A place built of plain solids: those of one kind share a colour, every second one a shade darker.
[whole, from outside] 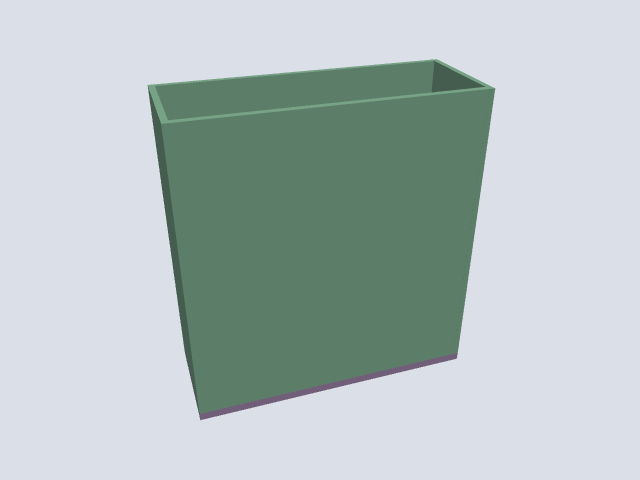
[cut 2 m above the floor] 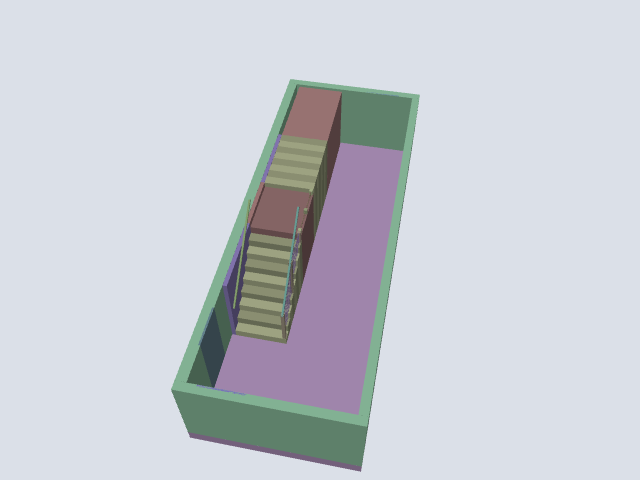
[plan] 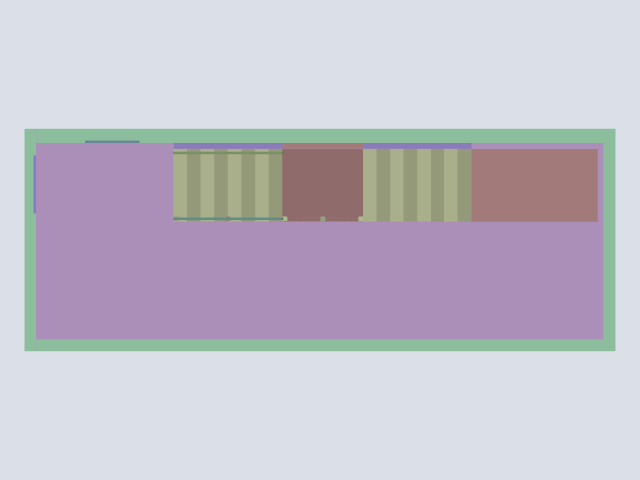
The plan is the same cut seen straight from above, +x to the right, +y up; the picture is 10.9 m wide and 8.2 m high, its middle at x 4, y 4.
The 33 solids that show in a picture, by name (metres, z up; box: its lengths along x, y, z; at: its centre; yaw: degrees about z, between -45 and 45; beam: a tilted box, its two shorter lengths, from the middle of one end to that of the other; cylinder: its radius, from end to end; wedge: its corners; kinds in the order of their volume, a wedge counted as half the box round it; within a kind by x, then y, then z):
{
 "wall_1": {"box": [0.2, 3.8, 10.49], "at": [-0.95, 4.0, 5.24]},
 "wall_2": {"box": [9.69, 0.2, 10.49], "at": [4.0, 2.2, 5.24]},
 "wall_3": {"box": [9.69, 0.24, 10.49], "at": [4.0, 5.78, 5.24]},
 "wall_4": {"box": [0.21, 3.8, 10.49], "at": [8.95, 4.0, 5.24]},
 "landing_slab_1": {"box": [1.39, 1.25, 1.86], "at": [4.05, 4.93, 0.93]},
 "landing_slab_2": {"box": [2.16, 1.25, 3.73], "at": [7.66, 4.93, 1.87]},
 "floor_slab_1": {"box": [10.1, 3.8, 0.3], "at": [4.0, 4.0, -0.15]},
 "tread_slab_1": {"box": [0.24, 1.24, 0.21], "at": [1.61, 4.93, 0.1]},
 "tread_slab_2": {"box": [0.24, 1.24, 0.41], "at": [1.84, 4.93, 0.21]},
 "tread_slab_3": {"box": [0.24, 1.24, 0.62], "at": [2.08, 4.93, 0.31]},
 "tread_slab_4": {"box": [0.24, 1.24, 0.83], "at": [2.31, 4.93, 0.41]},
 "tread_slab_5": {"box": [0.24, 1.24, 1.03], "at": [2.54, 4.93, 0.52]},
 "tread_slab_6": {"box": [0.24, 1.24, 1.24], "at": [2.78, 4.93, 0.62]},
 "tread_slab_7": {"box": [0.24, 1.24, 1.45], "at": [3.01, 4.93, 0.73]},
 "tread_slab_8": {"box": [0.24, 1.24, 1.66], "at": [3.24, 4.93, 0.83]},
 "tread_slab_9": {"box": [0.24, 1.24, 2.07], "at": [4.85, 4.93, 1.04]},
 "tread_slab_10": {"box": [0.24, 1.24, 2.28], "at": [5.08, 4.93, 1.14]},
 "tread_slab_11": {"box": [0.24, 1.24, 2.49], "at": [5.32, 4.93, 1.24]},
 "tread_slab_12": {"box": [0.24, 1.24, 2.7], "at": [5.55, 4.93, 1.35]},
 "tread_slab_13": {"box": [0.24, 1.24, 2.9], "at": [5.78, 4.93, 1.45]},
 "tread_slab_14": {"box": [0.24, 1.24, 3.11], "at": [6.01, 4.93, 1.55]},
 "tread_slab_15": {"box": [0.24, 1.24, 3.32], "at": [6.24, 4.93, 1.66]},
 "tread_slab_16": {"box": [0.24, 1.24, 3.52], "at": [6.47, 4.93, 1.76]},
 "wall_wall_1": {"box": [1.86, 0.1, 9.86], "at": [2.43, 5.61, 4.93]},
 "wall_wall_2": {"box": [1.85, 0.1, 9.86], "at": [5.66, 5.61, 4.93]},
 "wall_land_wall_1": {"box": [1.38, 0.1, 9.86], "at": [4.05, 5.61, 4.93]},
 "door_front_leaf_1": {"box": [0.045, 0.99, 2.12], "at": [-0.87, 4.95, 1.06]},
 "door_leaf_1": {"box": [0.93, 0.045, 2.1], "at": [0.45, 5.68, 1.05]},
 "posts_1": {"box": [0.08, 0.08, 0.99], "at": [1.54, 4.36, 0.7]},
 "posts_2": {"box": [0.08, 0.08, 1.16], "at": [2.43, 4.36, 1.41]},
 "posts_3": {"box": [0.08, 0.08, 1.12], "at": [3.32, 4.36, 2.22]},
 "rail_top_1": {"beam": [0.049, 0.049], "from": [1.5, 4.36, 1.16], "to": [3.36, 4.36, 2.82]},
 "handrail_rail_1": {"beam": [0.045, 0.045], "from": [1.5, 5.49, 1.16], "to": [3.36, 5.49, 2.82]}
}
